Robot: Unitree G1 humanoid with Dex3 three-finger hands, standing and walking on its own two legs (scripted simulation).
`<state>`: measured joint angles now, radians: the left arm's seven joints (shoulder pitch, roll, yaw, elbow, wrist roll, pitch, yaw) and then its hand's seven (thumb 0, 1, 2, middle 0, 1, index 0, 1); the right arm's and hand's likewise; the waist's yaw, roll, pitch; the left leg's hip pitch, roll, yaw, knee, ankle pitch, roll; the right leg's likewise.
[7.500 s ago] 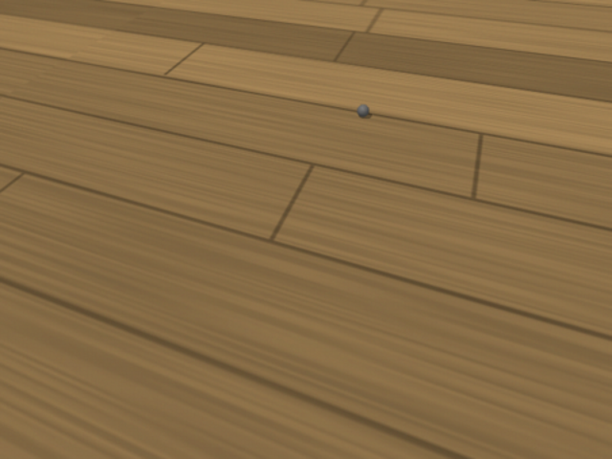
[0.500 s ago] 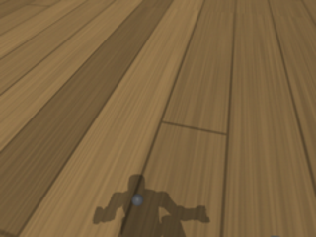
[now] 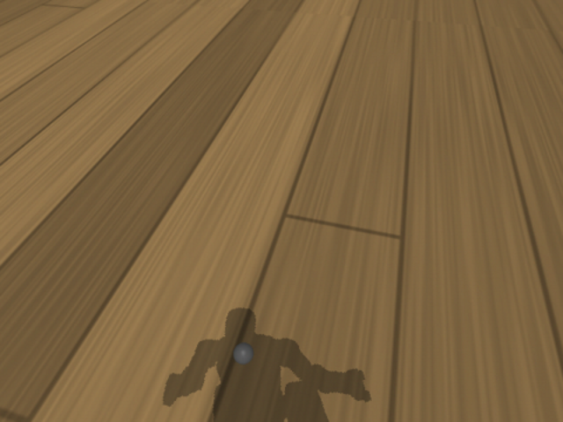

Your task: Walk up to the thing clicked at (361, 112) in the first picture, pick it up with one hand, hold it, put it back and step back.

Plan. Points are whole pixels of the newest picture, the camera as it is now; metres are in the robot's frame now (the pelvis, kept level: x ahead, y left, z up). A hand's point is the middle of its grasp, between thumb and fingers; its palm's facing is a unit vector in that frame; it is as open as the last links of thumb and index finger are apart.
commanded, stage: stand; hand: left
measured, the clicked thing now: (243, 353) +0.47 +0.17 -0.74
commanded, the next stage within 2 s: none
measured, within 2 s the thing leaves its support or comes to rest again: neither
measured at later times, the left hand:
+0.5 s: hand out of the picture +0.05 +0.24 -0.15, palm faces -0.03 -0.94 -0.34, open 7.4 cm
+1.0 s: hand out of the picture +0.07 +0.23 -0.15, palm faces -0.04 -0.94 -0.34, open 7.4 cm
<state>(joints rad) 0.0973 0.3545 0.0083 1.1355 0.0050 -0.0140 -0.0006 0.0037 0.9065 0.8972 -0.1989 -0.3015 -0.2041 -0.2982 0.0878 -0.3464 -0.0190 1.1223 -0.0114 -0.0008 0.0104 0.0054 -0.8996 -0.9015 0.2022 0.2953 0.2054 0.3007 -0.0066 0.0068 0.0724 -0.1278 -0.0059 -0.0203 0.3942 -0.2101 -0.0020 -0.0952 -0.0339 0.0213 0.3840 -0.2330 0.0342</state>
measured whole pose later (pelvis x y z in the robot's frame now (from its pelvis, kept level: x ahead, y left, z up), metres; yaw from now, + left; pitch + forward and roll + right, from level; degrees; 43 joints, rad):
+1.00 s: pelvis -0.02 -0.02 +0.00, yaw +0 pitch -3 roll +0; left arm 0.10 0.35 -0.01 1.12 0.01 -0.01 -0.01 0.00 0.91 0.90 -0.20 -0.30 -0.20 -0.30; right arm 0.10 -0.35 0.00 1.14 -0.01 -0.01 0.01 0.00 -0.90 -0.90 0.20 0.30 0.21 0.30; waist -0.01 0.01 0.06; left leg -0.14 0.02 -0.03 0.33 -0.15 -0.03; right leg -0.12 -0.01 0.02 0.35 -0.19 0.01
